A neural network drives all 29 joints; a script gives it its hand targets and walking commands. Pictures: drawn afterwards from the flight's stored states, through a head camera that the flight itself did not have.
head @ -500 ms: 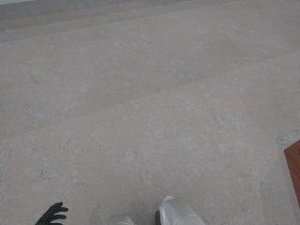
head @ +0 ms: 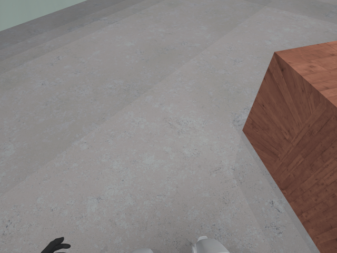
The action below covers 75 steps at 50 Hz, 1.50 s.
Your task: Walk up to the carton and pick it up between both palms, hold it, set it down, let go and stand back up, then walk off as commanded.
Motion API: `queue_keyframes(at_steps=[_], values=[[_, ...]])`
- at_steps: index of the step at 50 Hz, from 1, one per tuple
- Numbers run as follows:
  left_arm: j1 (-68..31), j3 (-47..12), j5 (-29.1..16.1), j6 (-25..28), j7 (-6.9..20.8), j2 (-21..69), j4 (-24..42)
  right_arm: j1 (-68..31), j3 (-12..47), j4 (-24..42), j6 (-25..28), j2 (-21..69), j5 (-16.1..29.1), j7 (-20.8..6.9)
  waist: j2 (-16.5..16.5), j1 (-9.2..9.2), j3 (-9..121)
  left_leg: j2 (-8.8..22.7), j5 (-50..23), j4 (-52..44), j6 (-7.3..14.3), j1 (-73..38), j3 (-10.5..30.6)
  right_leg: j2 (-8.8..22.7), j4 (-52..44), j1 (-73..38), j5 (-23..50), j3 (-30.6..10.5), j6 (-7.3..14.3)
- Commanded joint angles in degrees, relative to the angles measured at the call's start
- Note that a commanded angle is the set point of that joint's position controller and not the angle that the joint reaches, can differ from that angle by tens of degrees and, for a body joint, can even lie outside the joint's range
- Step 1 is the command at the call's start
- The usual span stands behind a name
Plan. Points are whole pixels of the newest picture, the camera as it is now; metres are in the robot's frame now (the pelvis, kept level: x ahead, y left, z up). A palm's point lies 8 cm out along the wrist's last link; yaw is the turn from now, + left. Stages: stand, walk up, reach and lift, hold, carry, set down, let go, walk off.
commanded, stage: walk up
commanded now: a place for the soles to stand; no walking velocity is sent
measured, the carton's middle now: out of the picture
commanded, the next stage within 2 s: none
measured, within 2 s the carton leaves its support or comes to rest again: neither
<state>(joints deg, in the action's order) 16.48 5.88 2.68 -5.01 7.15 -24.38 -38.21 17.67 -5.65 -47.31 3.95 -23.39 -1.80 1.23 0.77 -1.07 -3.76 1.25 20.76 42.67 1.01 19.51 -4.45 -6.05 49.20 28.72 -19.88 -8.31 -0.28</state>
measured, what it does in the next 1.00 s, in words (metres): walks ahead, turning right: right foot, then left foot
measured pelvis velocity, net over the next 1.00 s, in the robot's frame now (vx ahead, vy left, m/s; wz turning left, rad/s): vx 0.17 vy -0.12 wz -0.68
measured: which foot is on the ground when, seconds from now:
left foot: down 0.00-0.26, up 0.28-0.68, down 0.70-1.00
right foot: up 0.00-0.20, down 0.22-0.74, up 0.76-1.00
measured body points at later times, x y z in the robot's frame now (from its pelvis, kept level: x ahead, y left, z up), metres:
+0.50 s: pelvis +0.09 -0.11 +0.00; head +0.09 -0.13 +0.45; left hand +0.29 +0.15 -0.09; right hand +0.04 -0.44 -0.11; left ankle +0.18 -0.03 -0.67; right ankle +0.11 -0.20 -0.71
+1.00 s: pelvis +0.17 -0.12 -0.01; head +0.21 -0.14 +0.43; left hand +0.48 +0.07 -0.10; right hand +0.08 -0.45 -0.10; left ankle +0.28 -0.06 -0.71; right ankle +0.13 -0.26 -0.69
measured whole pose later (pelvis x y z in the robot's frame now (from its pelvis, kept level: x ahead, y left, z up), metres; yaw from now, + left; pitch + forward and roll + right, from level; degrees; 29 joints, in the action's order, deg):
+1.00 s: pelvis +0.17 -0.12 -0.01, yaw -39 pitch -3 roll -1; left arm 13.7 4.9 -0.2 0.7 0.3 -26.5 -40.3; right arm 11.3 -4.3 -37.3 1.1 -22.6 -1.7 -0.1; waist -0.2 1.8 -9.6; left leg 6.7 23.5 51.0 1.0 23.9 -7.9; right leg 0.3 57.4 29.2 -24.5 0.1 0.7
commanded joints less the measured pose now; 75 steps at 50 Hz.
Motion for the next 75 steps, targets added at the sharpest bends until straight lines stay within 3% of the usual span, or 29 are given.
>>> queue_keyframes(at_steps=[1,4,6,10,11,12,13,14,18,23,30,34,36,37,41,46,50,51,52,54,57,60,64,65,66,68,70,72,75], values=[[-2.76,3.67,0.07,3.08,0.07,-14.18,5.21,-7.41,-4.18,6.44,2.27,-16.89,-0.41,0.87,-5.11,0.45,0.17,21.35,13.69,-29.42,8.92,-10.26,21.78,9.06,9.69,13.31,1.4,1.86,-0.79],[-8.36,3.09,-0.63,2.92,0.86,-10.75,6.81,-1.0,-4.51,4.04,1.99,-17.29,-1.05,0.66,-11.26,4.27,-1.3,18.59,4.21,-26.73,8.37,-10.99,11.67,10.08,4.57,9.45,-0.68,5.07,-1.09],[-6.87,2.62,-1.39,3.42,1.47,-10.91,5.98,-6.06,-5.17,6.0,1.63,-19.3,-1.08,-0.62,-13.79,2.34,-4.0,20.2,5.31,-24.35,9.04,-5.86,6.17,12.88,-3.74,3.81,-2.58,5.85,-0.15],[0.93,3.51,-1.7,3.87,0.14,-12.04,0.87,-3.66,-4.6,5.5,0.59,-16.6,-1.09,-1.45,-5.17,-1.74,3.45,16.05,14.74,-8.51,5.73,9.67,-3.08,8.59,-11.1,-23.53,2.25,11.35,2.89],[6.75,4.44,-2.27,3.98,-0.89,-12.76,-1.01,-3.5,-3.13,5.41,0.11,-13.37,-1.42,-1.92,3.1,-5.29,4.27,11.43,15.86,4.81,3.76,16.5,-5.11,6.1,-14.67,-31.36,-2.0,7.29,5.47],[9.84,5.13,-2.1,4.55,-1.93,-19.07,-0.63,-1.38,-1.6,6.53,-0.03,-10.19,0.18,-1.97,15.89,-6.47,3.67,2.82,13.78,23.21,0.03,27.47,-8.96,14.63,-29.63,-34.96,-23.73,-17.16,11.07],[6.49,4.88,-2.92,4.92,-1.76,-20.04,-0.13,-1.26,-1.35,7.13,-0.23,-12.46,0.71,-2.24,14.09,-4.15,1.57,1.59,12.35,28.08,-0.22,28.03,2.73,22.4,-39.02,-23.95,-38.34,-40.06,14.52],[1.77,4.76,-3.51,4.9,-2.25,-19.55,1.2,-2.63,-1.7,6.59,0.04,-16.93,0.2,-2.03,8.45,-3.21,-0.78,3.56,11.73,29.26,0.35,26.31,4.87,23.11,-40.02,-19.55,-39.2,-42.52,16.69],[-0.65,2.75,-3.46,5.6,-3.2,-15.72,0.75,4.68,-2.27,2.93,0.2,-15.5,2.53,-1.62,5.13,0.91,2.02,4.97,5.31,24.05,0.83,17.13,5.04,17.53,-34.88,-14.95,-19.32,-25.57,10.73],[-1.25,2.44,-3.05,7.54,-4.13,-13.49,1.93,3.68,-1.39,4.41,-0.08,-13.99,0.41,-1.99,1.4,1.33,-1.23,5.49,0.47,17.45,1.32,17.47,7.25,16.93,-33.12,-10.09,-16.3,-25.22,14.18],[2.97,1.52,-2.34,8.29,-6.77,-11.73,2.25,-1.26,-1.35,7.95,0.01,-11.38,0.71,-1.08,4.18,0.5,0.71,1.33,-0.12,7.32,2.11,9.35,8.17,12.96,-21.77,-9.8,27.02,-20.53,10.54],[-0.31,0.69,-2.96,7.95,-7.39,-9.68,3.81,4.82,-2.77,8.45,0.39,-11.2,-1.26,-0.12,-4.23,7.32,1.64,1.06,-3.82,-11.6,4.96,-11.6,10.73,7.71,-7.92,5.22,27.52,-14.74,5.61],[7.25,0.07,-2.87,7.82,-7.7,-6.19,3.82,1.7,-4.06,10.29,0.15,-17.8,-0.72,0.52,-23.19,3.46,7.05,23.01,-5.7,-22.56,10.48,-23.1,36.72,-4.45,13.78,15.33,-10.28,3.46,-0.48],[7.12,0.95,-1.41,7.12,-8.47,-11.51,2.26,-1.02,-4.32,10.35,-0.26,-16.42,0.97,0.07,-17.55,2.32,8.41,29.1,-10.48,-18.91,17.0,-22.78,41.17,0.32,18.76,14.43,-11.92,5.13,-0.76],[1.85,2.26,-1.67,6.66,-7.59,-12.27,0.9,-0.22,-2.94,11.14,-0.46,-13.07,0.89,0.35,-7.03,3.88,1.48,22.11,-33.05,-12.82,16.07,-9.62,21.65,5.38,21.32,9.1,-12.58,4.34,-0.03],[5.46,0.96,-2.89,6.47,-6.94,-7.9,1.36,-6.79,-3.18,14.03,-1.89,-14.04,-0.33,-0.66,-17.5,2.57,2.21,18.42,-22.61,-9.65,14.41,-2.06,10.49,6.72,9.19,3.35,-3.67,9.82,0.59],[6.25,1.28,-2.7,7.59,-8.14,-10.39,-0.88,-6.05,-2.11,15.15,-3.66,-13.97,1.67,-1.61,-11.54,1.04,10.71,14.11,-29.82,5.59,8.4,-0.67,1.97,3.97,-8.08,-12.89,6.71,12.55,3.36],[8.83,1.84,-2.07,8.29,-8.66,-11.65,-1.02,-7.28,-1.42,15.12,-3.98,-11.4,1.55,-1.63,-5.77,-0.44,8.19,12.68,-21.51,10.43,6.05,7.42,2.46,3.88,-12.06,-18.06,9.84,7.09,4.84],[9.17,3.47,-1.8,8.33,-9.12,-17.96,-0.78,-5.43,-1.02,15.86,-4.62,-8.96,2.5,-1.85,10.02,-1.42,11.83,6.35,-3.38,22.15,1.11,15.12,-0.32,15.1,-17.84,-22.04,14.71,-15.46,10.21],[1.62,3.76,-1.33,8.5,-10.32,-22.25,2.02,-10.14,-1.17,16.02,-5.93,-11.44,2.25,-1.33,16.1,-2.4,8.55,3.03,19.6,30.46,-0.04,16.81,6.83,26.84,-22.47,-9.79,12.71,-36.32,22.26],[-1.71,2.39,-1.77,8.34,-10.66,-18.08,1.51,-7.08,-2.05,11.56,-5.47,-13.1,2.37,-1.88,7.26,0.87,5.88,3.01,13.59,27.0,0.0,17.35,8.55,18.63,-18.8,-11.0,9.82,-24.59,15.95],[-3.88,2.55,-1.49,7.81,-10.18,-17.72,1.47,-1.41,-2.59,9.07,-4.86,-14.35,1.64,-1.2,13.1,2.1,5.95,2.02,12.73,21.11,0.69,11.08,6.46,15.1,-17.05,-4.77,4.89,-23.06,14.49],[-6.87,1.18,-1.24,7.11,-9.5,-15.05,2.49,1.42,-2.43,6.7,-3.23,-11.34,0.56,-1.47,8.23,6.17,6.67,-0.66,8.0,2.05,3.4,-4.08,5.91,12.63,-13.01,7.94,-4.64,-20.16,10.64],[-10.05,0.31,-2.12,6.8,-9.56,-11.8,2.87,4.93,-3.13,5.78,-2.71,-14.87,-0.88,-1.32,-3.4,8.83,4.16,5.12,14.95,-9.16,4.53,-7.16,17.49,7.0,1.62,16.13,-5.48,-13.15,6.25],[-10.77,-0.39,-1.43,7.1,-9.87,-8.77,4.25,1.83,-4.51,6.91,-2.31,-20.31,-0.58,-1.04,-14.91,8.13,2.88,20.34,25.16,-25.5,9.12,-5.89,42.91,-2.0,15.38,23.53,-11.88,0.47,2.02],[-5.49,1.34,-0.7,7.73,-10.43,-17.17,1.04,-8.97,-5.77,9.23,-2.01,-23.62,-0.39,-1.27,-10.28,2.69,-0.83,27.27,22.85,-28.87,15.09,2.42,51.56,2.88,24.91,16.52,-12.05,-1.1,-0.48],[-4.25,1.91,-1.93,8.08,-9.53,-16.7,-1.49,-11.05,-4.6,9.76,-1.62,-18.72,-0.6,-1.09,-5.03,1.88,-3.2,18.85,11.27,-19.62,13.48,4.8,33.54,4.38,22.39,11.07,-7.21,0.82,0.03],[-4.98,1.72,-1.98,7.3,-8.27,-13.62,-3.11,-5.37,-4.0,6.68,-0.54,-17.74,-0.25,-0.39,-7.97,3.31,-1.07,15.33,12.01,-20.11,8.48,-2.34,28.66,3.54,21.55,13.91,-3.21,-0.27,0.6],[-4.48,1.37,-1.35,6.96,-7.39,-11.65,-2.93,-3.63,-4.66,5.18,-0.64,-19.13,-1.05,-0.73,-12.63,3.72,-2.57,16.84,13.39,-18.98,11.2,-6.07,27.33,5.27,14.43,15.25,-8.61,2.94,0.66]])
